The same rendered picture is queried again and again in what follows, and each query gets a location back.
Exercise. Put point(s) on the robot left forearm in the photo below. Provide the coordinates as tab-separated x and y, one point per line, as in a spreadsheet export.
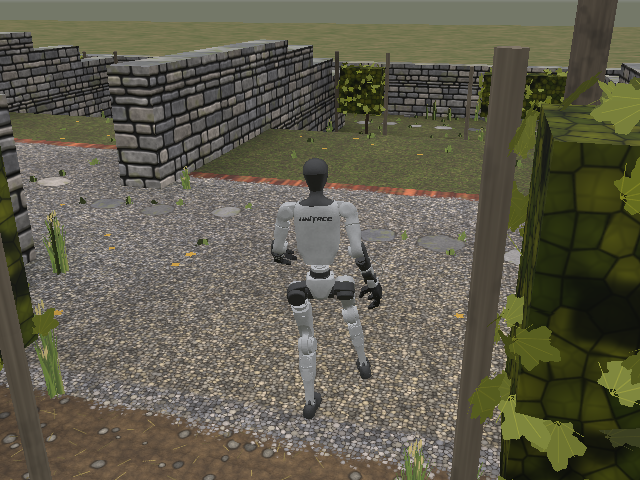
276	255

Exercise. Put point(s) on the robot right hand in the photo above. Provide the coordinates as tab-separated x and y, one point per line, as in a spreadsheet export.
376	295

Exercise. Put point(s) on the robot left upper arm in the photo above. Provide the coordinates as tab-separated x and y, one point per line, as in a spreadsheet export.
285	213

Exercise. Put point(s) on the robot right foot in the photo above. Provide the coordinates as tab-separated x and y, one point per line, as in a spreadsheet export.
365	371

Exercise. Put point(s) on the left robot shin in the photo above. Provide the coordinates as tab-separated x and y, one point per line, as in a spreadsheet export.
307	366

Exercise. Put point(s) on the robot right forearm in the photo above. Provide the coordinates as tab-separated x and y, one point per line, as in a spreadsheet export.
366	269

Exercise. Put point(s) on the robot right upper arm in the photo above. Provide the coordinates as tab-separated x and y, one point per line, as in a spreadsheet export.
352	225

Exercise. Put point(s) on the robot left hand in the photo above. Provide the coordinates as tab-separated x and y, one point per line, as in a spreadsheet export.
288	255

